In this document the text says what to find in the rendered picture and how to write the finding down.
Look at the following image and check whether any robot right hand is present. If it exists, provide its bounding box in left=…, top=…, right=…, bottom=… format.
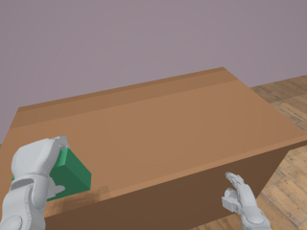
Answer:
left=222, top=172, right=258, bottom=215

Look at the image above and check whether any sponge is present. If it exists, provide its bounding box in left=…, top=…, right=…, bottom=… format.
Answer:
left=12, top=148, right=92, bottom=202

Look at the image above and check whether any robot left hand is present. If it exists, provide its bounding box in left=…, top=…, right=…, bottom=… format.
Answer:
left=11, top=135, right=70, bottom=199

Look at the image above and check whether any robot right forearm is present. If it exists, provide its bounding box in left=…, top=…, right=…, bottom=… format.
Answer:
left=240, top=205, right=271, bottom=230

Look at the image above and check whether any robot left forearm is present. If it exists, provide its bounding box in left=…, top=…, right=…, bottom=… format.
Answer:
left=0, top=173, right=50, bottom=230

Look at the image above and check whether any table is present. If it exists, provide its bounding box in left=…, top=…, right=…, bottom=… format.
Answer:
left=0, top=67, right=307, bottom=230

